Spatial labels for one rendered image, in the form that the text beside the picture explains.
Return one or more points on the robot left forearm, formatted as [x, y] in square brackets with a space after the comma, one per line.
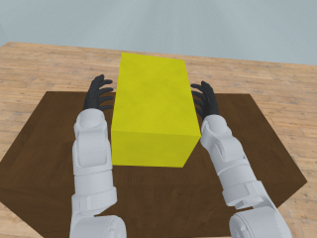
[92, 165]

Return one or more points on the robot left hand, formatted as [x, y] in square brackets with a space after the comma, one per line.
[92, 99]

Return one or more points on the robot right forearm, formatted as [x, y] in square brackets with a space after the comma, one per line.
[241, 188]

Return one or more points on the left robot upper arm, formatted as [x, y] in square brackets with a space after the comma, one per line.
[108, 226]

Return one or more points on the pedestal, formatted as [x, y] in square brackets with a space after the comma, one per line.
[37, 179]

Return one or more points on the right robot upper arm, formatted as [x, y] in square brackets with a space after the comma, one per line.
[262, 222]

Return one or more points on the carton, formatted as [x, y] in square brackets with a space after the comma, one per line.
[154, 121]

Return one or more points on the robot right hand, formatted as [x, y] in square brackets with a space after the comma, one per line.
[209, 105]

